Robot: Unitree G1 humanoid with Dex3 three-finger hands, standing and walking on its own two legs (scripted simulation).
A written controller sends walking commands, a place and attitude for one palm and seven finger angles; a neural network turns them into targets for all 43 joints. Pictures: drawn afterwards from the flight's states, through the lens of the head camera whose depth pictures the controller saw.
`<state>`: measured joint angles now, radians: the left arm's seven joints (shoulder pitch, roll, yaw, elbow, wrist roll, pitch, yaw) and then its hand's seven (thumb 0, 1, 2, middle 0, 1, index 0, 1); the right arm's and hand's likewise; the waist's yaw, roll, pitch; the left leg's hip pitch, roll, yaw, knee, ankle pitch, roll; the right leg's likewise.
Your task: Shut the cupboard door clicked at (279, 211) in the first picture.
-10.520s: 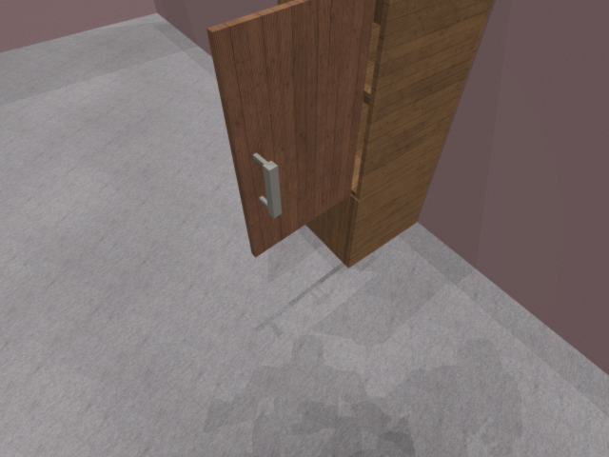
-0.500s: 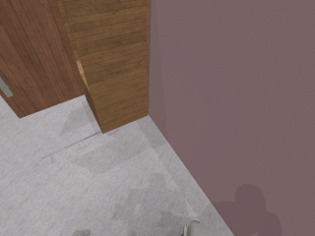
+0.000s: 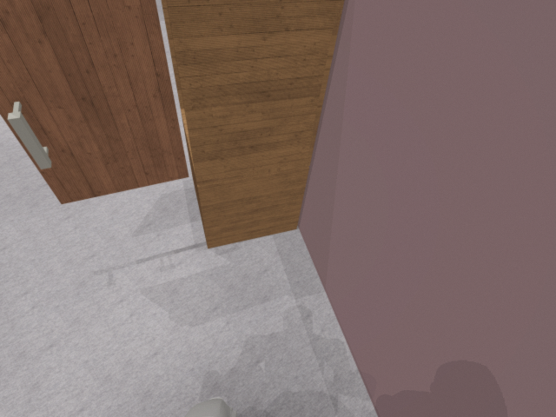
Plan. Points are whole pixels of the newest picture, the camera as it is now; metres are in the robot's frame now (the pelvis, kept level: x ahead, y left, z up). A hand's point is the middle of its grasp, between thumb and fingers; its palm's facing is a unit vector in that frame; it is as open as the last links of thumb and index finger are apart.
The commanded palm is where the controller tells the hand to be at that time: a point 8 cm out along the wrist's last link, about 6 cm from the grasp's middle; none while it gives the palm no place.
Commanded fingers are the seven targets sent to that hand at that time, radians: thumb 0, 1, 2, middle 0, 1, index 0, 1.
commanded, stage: turn to face it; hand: left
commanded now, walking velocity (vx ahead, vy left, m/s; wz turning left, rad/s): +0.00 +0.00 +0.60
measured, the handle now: (31, 136) +0.66 +0.60 -0.07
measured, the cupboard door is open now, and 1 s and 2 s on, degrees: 94 94 94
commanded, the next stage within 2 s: take the last steps up to it in 0.64 s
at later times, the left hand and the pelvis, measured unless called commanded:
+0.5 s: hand out of the picture +0.10 +0.20 -0.15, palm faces +0.21 -0.94 -0.26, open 7.4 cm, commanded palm none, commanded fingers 0.00 0.90 0.90 -0.20 -0.30 -0.20 -0.30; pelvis +0.05 -0.03 +0.00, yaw +12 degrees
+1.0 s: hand out of the picture +0.02 +0.18 -0.17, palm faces +0.40 -0.89 -0.21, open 7.3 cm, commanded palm none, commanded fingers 0.00 0.90 0.90 -0.20 -0.30 -0.20 -0.30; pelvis +0.08 -0.01 +0.01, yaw +21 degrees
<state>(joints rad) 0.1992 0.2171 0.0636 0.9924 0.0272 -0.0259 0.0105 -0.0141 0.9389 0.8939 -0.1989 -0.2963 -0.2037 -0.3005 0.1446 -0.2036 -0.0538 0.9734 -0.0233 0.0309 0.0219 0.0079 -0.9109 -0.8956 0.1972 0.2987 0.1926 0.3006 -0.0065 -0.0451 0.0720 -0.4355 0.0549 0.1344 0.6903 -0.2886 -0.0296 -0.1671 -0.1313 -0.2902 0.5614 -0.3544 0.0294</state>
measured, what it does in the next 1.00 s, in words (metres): steps on the spot, turning left: left foot, then right foot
